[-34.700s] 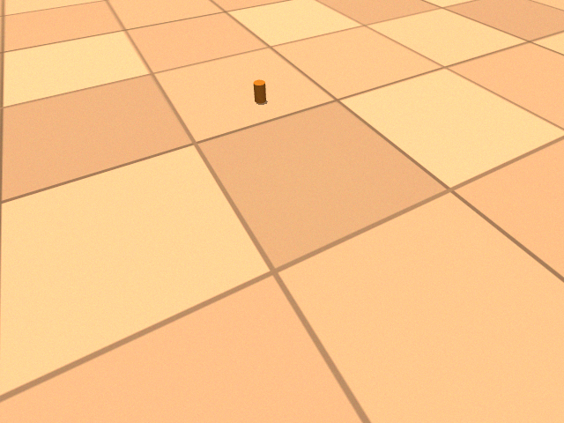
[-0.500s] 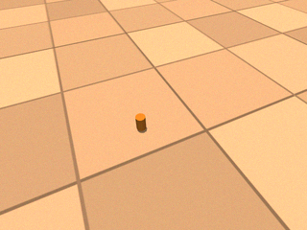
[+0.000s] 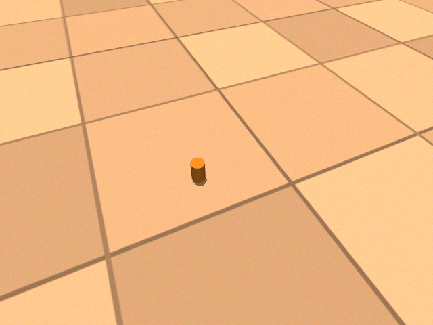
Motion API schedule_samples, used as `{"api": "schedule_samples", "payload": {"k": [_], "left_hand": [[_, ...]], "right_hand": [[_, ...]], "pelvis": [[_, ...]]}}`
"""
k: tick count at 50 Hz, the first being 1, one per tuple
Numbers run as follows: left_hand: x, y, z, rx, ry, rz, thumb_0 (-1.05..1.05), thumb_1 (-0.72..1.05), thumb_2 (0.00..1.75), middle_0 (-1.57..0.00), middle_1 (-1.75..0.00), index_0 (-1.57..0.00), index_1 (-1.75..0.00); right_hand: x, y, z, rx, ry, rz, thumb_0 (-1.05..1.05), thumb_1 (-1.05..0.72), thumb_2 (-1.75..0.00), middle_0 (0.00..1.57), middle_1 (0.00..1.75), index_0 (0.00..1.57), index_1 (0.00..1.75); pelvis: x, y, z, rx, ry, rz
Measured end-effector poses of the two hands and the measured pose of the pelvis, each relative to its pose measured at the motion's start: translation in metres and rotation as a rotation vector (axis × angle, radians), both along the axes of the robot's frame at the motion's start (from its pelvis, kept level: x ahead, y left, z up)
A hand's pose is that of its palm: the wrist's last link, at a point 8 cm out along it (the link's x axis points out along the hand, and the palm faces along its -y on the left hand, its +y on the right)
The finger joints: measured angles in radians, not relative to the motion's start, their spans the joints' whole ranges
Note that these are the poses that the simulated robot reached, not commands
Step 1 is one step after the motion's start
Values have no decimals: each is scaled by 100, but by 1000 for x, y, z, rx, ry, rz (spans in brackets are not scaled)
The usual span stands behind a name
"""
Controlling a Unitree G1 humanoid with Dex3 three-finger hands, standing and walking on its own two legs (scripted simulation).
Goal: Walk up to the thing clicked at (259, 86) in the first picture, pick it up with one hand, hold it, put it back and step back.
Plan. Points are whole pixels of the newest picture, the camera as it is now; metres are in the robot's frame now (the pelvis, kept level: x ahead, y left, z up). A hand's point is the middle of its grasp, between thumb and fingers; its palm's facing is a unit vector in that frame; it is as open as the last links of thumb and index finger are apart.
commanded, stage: step back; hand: left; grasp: from the side
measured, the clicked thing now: (198, 170) +1.02 +0.18 -0.69
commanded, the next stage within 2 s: stand in 0.28 s
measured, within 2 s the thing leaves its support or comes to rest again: neither
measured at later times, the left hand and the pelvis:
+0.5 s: hand out of the picture +0.12 +0.25 -0.13, palm faces -0.04 -0.94 -0.35, open 7.4 cm; pelvis +0.02 +0.00 +0.02, yaw -1 degrees
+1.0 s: hand out of the picture +0.08 +0.26 -0.13, palm faces -0.05 -0.94 -0.34, open 7.4 cm; pelvis +0.01 +0.00 +0.02, yaw -1 degrees
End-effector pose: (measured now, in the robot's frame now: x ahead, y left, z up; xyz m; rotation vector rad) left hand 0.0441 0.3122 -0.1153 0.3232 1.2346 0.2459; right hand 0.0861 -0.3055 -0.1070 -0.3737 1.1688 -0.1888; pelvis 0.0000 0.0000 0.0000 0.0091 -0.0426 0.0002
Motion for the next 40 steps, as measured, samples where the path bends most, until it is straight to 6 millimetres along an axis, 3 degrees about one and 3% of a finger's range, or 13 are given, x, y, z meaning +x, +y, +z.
{"api": "schedule_samples", "payload": {"k": [8, 15, 25, 40], "left_hand": [[38, -4, 7, -6, -30, -38, 0, 90, 90, -21, -30, -20, -30], [62, -10, 16, -4, -56, -63, 0, 90, 90, -21, -30, -20, -30], [71, -19, 21, -28, -61, -74, 0, 90, 90, -21, -30, -20, -30], [48, -17, 18, -34, -4, -66, 0, 90, 90, -21, -30, -20, -30]], "right_hand": [[34, 21, 3, 57, -46, 0, 0, -90, -90, 20, 30, 20, 30], [48, 20, 7, 71, -70, -21, 0, -90, -90, 20, 30, 20, 30], [24, 7, 12, 52, -22, -55, 0, -90, -90, 20, 30, 20, 30], [-16, 5, 10, 44, 61, -88, 0, -90, -90, 20, 30, 20, 30]], "pelvis": [[12, -1, 8, -12, 11, -18], [16, 0, 13, -10, 10, -28], [17, -1, 20, -7, -2, -18], [11, 0, 23, -10, -1, -17]]}}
